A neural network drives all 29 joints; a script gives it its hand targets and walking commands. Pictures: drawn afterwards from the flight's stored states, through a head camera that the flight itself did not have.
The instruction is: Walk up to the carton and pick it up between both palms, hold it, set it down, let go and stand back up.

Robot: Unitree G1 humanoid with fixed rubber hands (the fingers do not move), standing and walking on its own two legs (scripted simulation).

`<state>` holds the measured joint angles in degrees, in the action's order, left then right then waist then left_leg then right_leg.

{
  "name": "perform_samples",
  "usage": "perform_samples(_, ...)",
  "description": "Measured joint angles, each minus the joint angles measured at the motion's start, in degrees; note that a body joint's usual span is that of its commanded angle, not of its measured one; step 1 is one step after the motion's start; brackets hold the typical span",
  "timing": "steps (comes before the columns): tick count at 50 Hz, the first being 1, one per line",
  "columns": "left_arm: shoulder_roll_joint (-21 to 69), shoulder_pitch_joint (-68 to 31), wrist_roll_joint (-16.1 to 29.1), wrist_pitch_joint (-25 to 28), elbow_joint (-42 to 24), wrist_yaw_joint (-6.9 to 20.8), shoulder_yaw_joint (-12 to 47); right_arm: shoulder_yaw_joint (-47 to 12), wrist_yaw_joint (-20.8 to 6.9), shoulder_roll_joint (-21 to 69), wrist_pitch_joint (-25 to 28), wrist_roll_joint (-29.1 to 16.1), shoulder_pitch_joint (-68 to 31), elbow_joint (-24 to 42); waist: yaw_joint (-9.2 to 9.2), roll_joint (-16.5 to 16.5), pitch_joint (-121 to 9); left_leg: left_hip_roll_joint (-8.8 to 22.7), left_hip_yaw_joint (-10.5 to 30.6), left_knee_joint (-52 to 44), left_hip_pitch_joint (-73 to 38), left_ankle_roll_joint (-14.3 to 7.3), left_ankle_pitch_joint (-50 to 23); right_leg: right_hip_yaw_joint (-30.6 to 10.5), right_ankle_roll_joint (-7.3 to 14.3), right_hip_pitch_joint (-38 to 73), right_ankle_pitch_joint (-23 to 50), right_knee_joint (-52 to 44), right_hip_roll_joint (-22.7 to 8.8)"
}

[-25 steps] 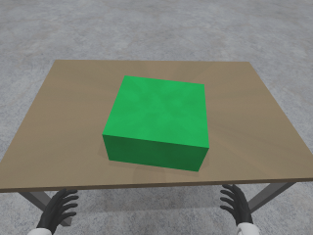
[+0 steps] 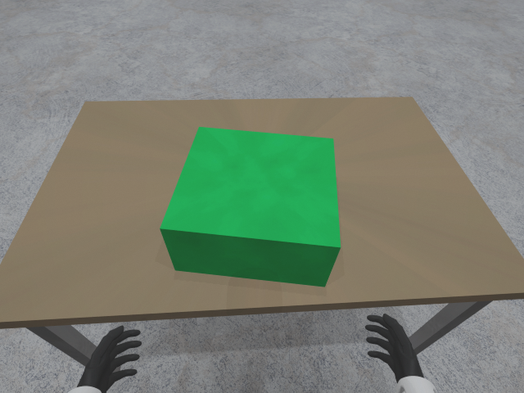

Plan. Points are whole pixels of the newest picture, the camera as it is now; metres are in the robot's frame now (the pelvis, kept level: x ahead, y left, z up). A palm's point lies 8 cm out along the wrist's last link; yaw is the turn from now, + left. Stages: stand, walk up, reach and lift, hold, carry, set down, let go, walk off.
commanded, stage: set down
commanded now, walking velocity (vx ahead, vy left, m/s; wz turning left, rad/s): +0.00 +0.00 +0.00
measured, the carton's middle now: (257, 201) +0.50 +0.02 -0.06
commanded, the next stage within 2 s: let go in 0.46 s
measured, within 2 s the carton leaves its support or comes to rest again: neither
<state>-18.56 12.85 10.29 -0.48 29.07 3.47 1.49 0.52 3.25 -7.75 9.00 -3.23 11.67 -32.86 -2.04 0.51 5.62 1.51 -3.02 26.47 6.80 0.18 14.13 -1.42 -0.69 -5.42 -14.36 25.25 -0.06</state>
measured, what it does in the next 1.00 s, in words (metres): stands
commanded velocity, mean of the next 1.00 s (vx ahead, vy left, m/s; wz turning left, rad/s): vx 0.00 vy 0.00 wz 0.00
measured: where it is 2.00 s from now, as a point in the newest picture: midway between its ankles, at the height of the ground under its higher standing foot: outside the picture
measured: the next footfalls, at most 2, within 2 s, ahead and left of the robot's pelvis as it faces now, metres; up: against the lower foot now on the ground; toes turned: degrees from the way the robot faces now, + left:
none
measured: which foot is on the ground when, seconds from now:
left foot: down 0.00-1.00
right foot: down 0.00-1.00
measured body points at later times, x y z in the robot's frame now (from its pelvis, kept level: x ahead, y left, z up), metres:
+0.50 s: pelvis +0.01 -0.02 +0.00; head +0.01 -0.01 +0.45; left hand +0.17 +0.23 -0.09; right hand +0.18 -0.23 -0.09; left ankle +0.01 +0.12 -0.74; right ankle +0.00 -0.13 -0.74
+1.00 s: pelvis +0.01 -0.02 +0.00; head +0.01 -0.01 +0.45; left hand +0.17 +0.23 -0.09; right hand +0.17 -0.26 -0.10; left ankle +0.01 +0.12 -0.74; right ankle +0.00 -0.13 -0.74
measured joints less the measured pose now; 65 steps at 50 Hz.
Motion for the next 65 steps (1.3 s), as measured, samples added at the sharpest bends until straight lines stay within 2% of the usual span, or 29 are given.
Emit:
perform_samples(10, 1.95, -1.73, -3.45, -2.96, 1.28, -1.09, -1.29, -0.38, -1.37, -0.83, 0.57, 1.4, -1.46, -5.48, 0.37, -0.09, -0.06, 0.31, 0.13, -0.99, -0.56, 0.53, -0.28, 0.14, 0.51, 0.25, -0.09, -0.32, 0.33)
perform_samples(17, 2.71, -0.99, -4.03, -3.37, 1.18, -0.49, -1.95, -0.75, -1.31, -1.12, 1.15, 1.31, -0.74, -4.49, 1.16, 0.26, -0.03, 0.46, 0.05, -1.41, -0.64, 0.82, -0.31, 0.08, 0.73, -0.11, -0.48, 0.1, 0.49)
perform_samples(22, 3.43, -2.19, -6.05, -4.43, 2.3, -1.79, -2.34, -0.65, -2.79, -1.6, 1.09, 1.99, -1.69, -7.32, 0.51, 0.43, -0.35, 0.73, -0.09, -1.65, -0.69, 1.09, -0.28, -0.06, 1.09, -0.27, -0.59, 0.14, 0.77)
perform_samples(30, 4.14, -1.09, -6.95, -4.66, 1.18, -1.4, -3.08, -0.92, -2.66, -1.81, 2.28, 1.39, -1.98, -7.19, 1.34, 0.88, -0.41, 0.85, 0.31, -2.14, -0.78, 1.34, -0.47, 0.35, 1.29, -0.13, -0.63, -0.19, 0.9)
perform_samples(47, 5.57, -2.19, -8.1, -5.31, 2.57, -2.49, -2.99, 0.12, -4.29, -3.51, 2.36, 1.22, -3.73, -11.31, 1.25, 0.86, -0.84, 1.02, -0.03, -1.73, -0.1, 1.33, -0.17, 0.02, 1.29, -0.97, -0.76, 0.24, 1.06)
perform_samples(50, 4.93, -2.52, -10.79, -2.82, 6.23, -2.87, -2.29, -0.38, -4.16, -5.34, -0.73, 4.25, -3.87, -13.66, 1.14, 0.57, -2.85, 0.97, -0.02, -0.82, 1.61, 1.21, 0.12, 0.02, 1.29, -2.65, -1.07, 1.11, 0.99)
perform_samples(55, 2.34, -1.86, -11.57, -0.05, 13.39, -3.05, -2.2, 0.03, -4.12, -9.02, -5.44, 5.18, -3.18, -19.67, 0.92, 0.09, -4.85, 0.65, -0.02, -0.72, 1.65, 1.07, 0.44, 0.02, 1.12, -2.81, -1.6, 1.57, 0.68)
perform_samples(65, -1.41, 0.47, -11.81, 1.25, 24.07, -3.27, -2.13, 0.46, -4.08, -12.8, -8.29, 5.07, -2.04, -27.99, 2.02, -1.23, -4.76, 0.41, 0.11, -4.06, -0.49, 0.72, -1.56, 0.19, 0.92, -0.33, 0.62, -2.32, 0.48)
